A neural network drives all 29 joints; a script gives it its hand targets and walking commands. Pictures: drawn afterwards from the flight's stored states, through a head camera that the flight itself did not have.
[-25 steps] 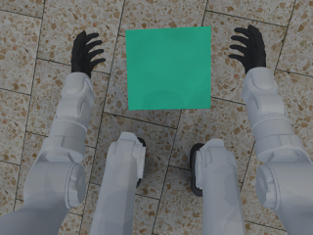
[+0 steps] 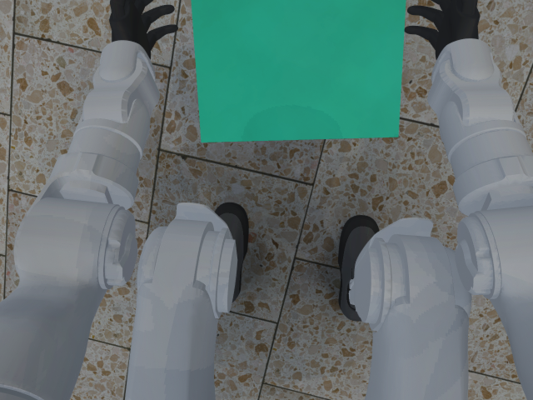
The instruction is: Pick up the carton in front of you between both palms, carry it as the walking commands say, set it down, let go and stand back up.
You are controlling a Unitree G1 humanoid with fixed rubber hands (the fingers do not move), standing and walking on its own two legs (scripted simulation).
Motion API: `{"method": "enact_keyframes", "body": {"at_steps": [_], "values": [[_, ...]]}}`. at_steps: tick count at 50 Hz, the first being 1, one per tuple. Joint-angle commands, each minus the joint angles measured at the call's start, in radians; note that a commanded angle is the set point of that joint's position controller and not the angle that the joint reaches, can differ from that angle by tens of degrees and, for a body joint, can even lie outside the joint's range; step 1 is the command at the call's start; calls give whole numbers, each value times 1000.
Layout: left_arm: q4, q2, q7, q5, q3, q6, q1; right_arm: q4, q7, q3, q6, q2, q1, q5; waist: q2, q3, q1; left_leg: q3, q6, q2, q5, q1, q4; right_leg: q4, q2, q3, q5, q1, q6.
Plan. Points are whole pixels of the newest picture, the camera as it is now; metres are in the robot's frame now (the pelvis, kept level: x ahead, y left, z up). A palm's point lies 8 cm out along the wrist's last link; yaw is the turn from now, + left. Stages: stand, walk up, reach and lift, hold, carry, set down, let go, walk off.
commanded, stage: reach and lift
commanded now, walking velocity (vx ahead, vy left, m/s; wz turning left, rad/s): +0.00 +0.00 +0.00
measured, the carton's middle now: (295, 63) +0.50 +0.01 -0.25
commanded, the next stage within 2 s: none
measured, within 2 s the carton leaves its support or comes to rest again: leaves its support in 0.68 s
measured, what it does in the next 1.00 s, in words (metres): stands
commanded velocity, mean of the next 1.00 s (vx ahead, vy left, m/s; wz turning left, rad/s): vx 0.00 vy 0.00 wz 0.00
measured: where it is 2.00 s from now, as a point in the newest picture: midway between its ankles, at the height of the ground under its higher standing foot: (290, 277)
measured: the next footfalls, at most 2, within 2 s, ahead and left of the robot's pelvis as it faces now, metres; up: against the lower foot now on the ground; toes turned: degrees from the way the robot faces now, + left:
none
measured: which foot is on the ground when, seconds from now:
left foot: down 0.00-1.00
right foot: down 0.00-1.00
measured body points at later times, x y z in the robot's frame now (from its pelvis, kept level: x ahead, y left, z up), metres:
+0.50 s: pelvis -0.01 +0.00 +0.00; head +0.35 +0.00 +0.27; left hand +0.52 +0.17 -0.18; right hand +0.53 -0.13 -0.18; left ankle +0.13 +0.13 -0.34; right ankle +0.12 -0.13 -0.34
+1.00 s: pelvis +0.00 -0.01 +0.04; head +0.27 -0.01 +0.40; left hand +0.49 +0.16 -0.04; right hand +0.51 -0.14 -0.04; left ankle +0.13 +0.13 -0.34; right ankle +0.12 -0.13 -0.34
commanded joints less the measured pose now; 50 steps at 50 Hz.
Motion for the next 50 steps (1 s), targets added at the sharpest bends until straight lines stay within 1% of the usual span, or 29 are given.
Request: {"method": "enact_keyframes", "body": {"at_steps": [1, 3, 6, 10, 13, 16, 19, 20, 21, 22, 23, 24, 25, 27, 31, 33, 35, 37, 38, 39, 41, 43, 44, 46, 48, 50], "values": [[-33, 42, -3, 1, -6, -41, -63, -72, -3, -9, -35, -13, -116, -7, -105, -1218, 3, 77, -7, -1, 316, 562, -146, -144, -10, -86, 317, 636, -1], [-76, 68, 7, 35, 27, -56, -62, -53, -5, -45, -37, -13, -80, -28, -80, -1190, 7, 76, -12, -3, 336, 552, -148, -148, -3, -73, 330, 607, -3], [-100, 71, 12, 66, 43, -64, -65, -87, -5, -56, -43, -8, -96, -34, -56, -1165, 16, 75, -7, -2, 344, 538, -148, -155, 7, -62, 338, 574, -8], [-98, 11, 4, 45, 0, -61, -63, -102, -2, -36, -52, 12, -105, -11, -30, -1159, 14, 71, -5, -2, 332, 551, -158, -164, 11, -68, 312, 548, -15], [-129, -46, -2, 19, -58, -52, -126, -97, -2, -15, -52, 48, -142, 2, -27, -1147, -1, 66, -4, -6, 286, 572, -172, -171, 13, -80, 247, 522, -24], [-156, -158, -7, -1, -129, -53, -210, -101, 6, 52, -52, 182, -223, 13, -39, -1134, -8, 64, 1, -21, 243, 589, -191, -186, 25, -85, 198, 511, -33], [-111, -377, -39, 9, -154, -39, -332, -69, 42, 94, -47, 391, -348, 4, -48, -1100, -9, 61, 0, -40, 192, 576, -194, -192, 39, -83, 154, 492, -36], [-75, -453, -55, 27, -143, -28, -379, -42, 59, 85, -41, 460, -389, -17, -47, -1072, -15, 61, -3, -48, 167, 559, -188, -189, 43, -82, 132, 474, -36], [-47, -519, -68, 60, -115, -18, -404, -12, 72, 59, -35, 521, -412, -61, -46, -1043, -23, 63, -8, -57, 146, 544, -182, -188, 49, -83, 114, 459, -35], [-36, -593, -84, 100, -94, -7, -420, 0, 91, 45, -27, 588, -443, -101, -45, -1017, -21, 65, -9, -66, 131, 541, -179, -185, 56, -86, 97, 436, -34], [-71, -728, -119, 118, -129, 5, -484, -21, 128, 66, -17, 720, -497, -123, -60, -1020, -24, 63, -5, -80, 128, 531, -171, -180, 67, -92, 87, 431, -37], [-65, -800, -146, 136, -134, 15, -513, -33, 155, 66, -10, 801, -523, -136, -55, -1025, -18, 72, -4, -86, 134, 519, -169, -177, 73, -96, 90, 420, -41], [-83, -857, -165, 140, -142, 20, -534, -75, 172, 80, -7, 860, -550, -130, -63, -1071, -17, 78, 0, -91, 168, 530, -164, -173, 83, -104, 117, 425, -42], [-126, -909, -182, 128, -156, 25, -557, -113, 185, 101, 3, 934, -563, -113, -73, -1147, -12, 95, 5, -100, 232, 551, -154, -157, 97, -114, 175, 454, -41], [-253, -986, -193, 83, -200, 48, -596, -190, 183, 140, 31, 1069, -543, -81, -110, -1305, 1, 112, 8, -109, 302, 603, -137, -138, 111, -127, 261, 575, -39], [-330, -1049, -196, 54, -235, 65, -607, -285, 178, 183, 45, 1136, -568, -52, -114, -1454, 8, 127, 8, -114, 349, 667, -131, -136, 121, -134, 317, 658, -37], [-406, -1110, -192, 39, -271, 89, -581, -406, 168, 240, 59, 1182, -583, -21, -114, -1640, 26, 142, 7, -119, 412, 751, -132, -143, 129, -142, 387, 767, -30], [-472, -1157, -190, 49, -301, 121, -540, -508, 162, 267, 86, 1221, -570, -12, -103, -1766, 40, 150, 3, -124, 417, 802, -154, -165, 139, -149, 399, 842, -26], [-510, -1176, -190, 64, -311, 138, -522, -547, 161, 270, 103, 1242, -556, -16, -95, -1804, 44, 151, 3, -127, 400, 820, -169, -180, 146, -153, 384, 860, -25], [-540, -1191, -192, 84, -314, 157, -505, -561, 162, 266, 123, 1260, -528, -28, -88, -1804, 43, 152, 5, -129, 365, 819, -188, -200, 149, -156, 351, 859, -25], [-567, -1217, -207, 124, -307, 194, -480, -527, 172, 242, 166, 1306, -457, -69, -84, -1695, 28, 155, 12, -131, 260, 776, -238, -251, 152, -158, 254, 819, -28], [-561, -1240, -233, 162, -287, 227, -462, -461, 187, 202, 207, 1358, -385, -124, -87, -1547, 11, 156, 20, -128, 151, 707, -291, -308, 152, -153, 153, 761, -34], [-538, -1246, -247, 186, -267, 242, -446, -419, 196, 174, 224, 1376, -352, -155, -87, -1468, 7, 155, 23, -125, 97, 669, -316, -337, 152, -149, 100, 727, -36], [-446, -1254, -273, 251, -197, 272, -394, -322, 211, 100, 251, 1386, -299, -223, -78, -1306, 8, 152, 29, -118, -8, 592, -367, -398, 150, -138, -7, 653, -40], [-361, -1268, -292, 319, -117, 296, -343, -276, 224, 28, 266, 1385, -285, -280, -61, -1220, 12, 151, 34, -121, -45, 567, -406, -449, 149, -132, -63, 621, -46], [-318, -1281, -305, 371, -57, 308, -313, -276, 234, -25, 269, 1377, -297, -322, -51, -1201, 21, 146, 35, -127, -37, 581, -443, -486, 148, -130, -65, 620, -48]]}}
